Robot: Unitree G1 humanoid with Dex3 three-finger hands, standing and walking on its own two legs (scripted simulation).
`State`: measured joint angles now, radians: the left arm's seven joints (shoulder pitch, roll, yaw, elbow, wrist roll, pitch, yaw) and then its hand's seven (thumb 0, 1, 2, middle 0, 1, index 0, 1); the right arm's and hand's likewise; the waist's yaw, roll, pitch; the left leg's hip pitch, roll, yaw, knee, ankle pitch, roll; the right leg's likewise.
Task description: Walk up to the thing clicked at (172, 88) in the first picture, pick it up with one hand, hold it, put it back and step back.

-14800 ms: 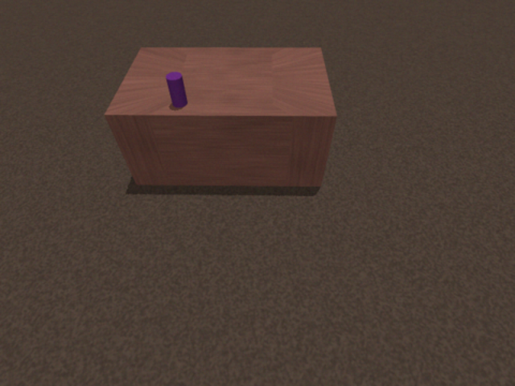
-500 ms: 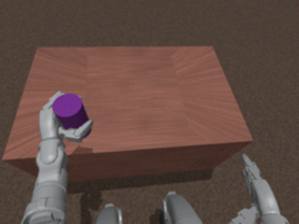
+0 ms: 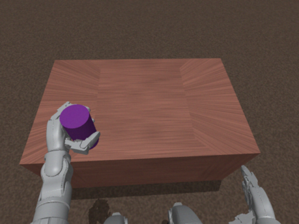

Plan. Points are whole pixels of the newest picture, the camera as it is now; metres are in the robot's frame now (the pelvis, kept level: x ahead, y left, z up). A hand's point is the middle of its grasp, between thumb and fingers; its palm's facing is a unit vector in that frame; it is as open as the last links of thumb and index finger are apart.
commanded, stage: lift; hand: left
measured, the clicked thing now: (81, 129) +0.36 +0.17 +0.04
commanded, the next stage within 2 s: hold in 0.28 s
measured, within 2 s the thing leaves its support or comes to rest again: neither
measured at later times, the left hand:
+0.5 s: hand (80, 129) +0.35 +0.16 +0.06, palm faces +0.11 -0.99 -0.01, open 9.3 cm
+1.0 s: hand (77, 130) +0.34 +0.17 +0.08, palm faces +0.12 -0.99 +0.00, open 9.3 cm
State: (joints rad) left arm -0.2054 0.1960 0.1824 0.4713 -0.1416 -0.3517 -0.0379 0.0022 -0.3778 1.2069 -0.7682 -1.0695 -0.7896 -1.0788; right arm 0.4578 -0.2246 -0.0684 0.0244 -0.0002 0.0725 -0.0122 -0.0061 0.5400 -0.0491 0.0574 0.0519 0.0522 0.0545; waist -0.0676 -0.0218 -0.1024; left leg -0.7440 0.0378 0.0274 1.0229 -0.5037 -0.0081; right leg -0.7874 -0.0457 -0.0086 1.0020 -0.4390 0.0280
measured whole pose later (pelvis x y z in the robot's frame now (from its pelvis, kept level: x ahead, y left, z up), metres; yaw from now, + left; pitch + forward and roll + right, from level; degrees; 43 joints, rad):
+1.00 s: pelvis +0.01 +0.00 +0.02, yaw +0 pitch +9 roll +0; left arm -0.07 0.18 0.15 0.28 -0.16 -0.24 -0.02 0.00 -0.38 1.21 -0.77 -1.07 -0.79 -1.08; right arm 0.40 -0.21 -0.08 0.19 0.02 0.06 -0.03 -0.01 0.53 -0.05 0.06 0.05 0.05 0.05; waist -0.04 -0.01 -0.09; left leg -0.58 0.03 0.03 0.90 -0.47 -0.01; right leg -0.63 -0.05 -0.01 0.89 -0.41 0.03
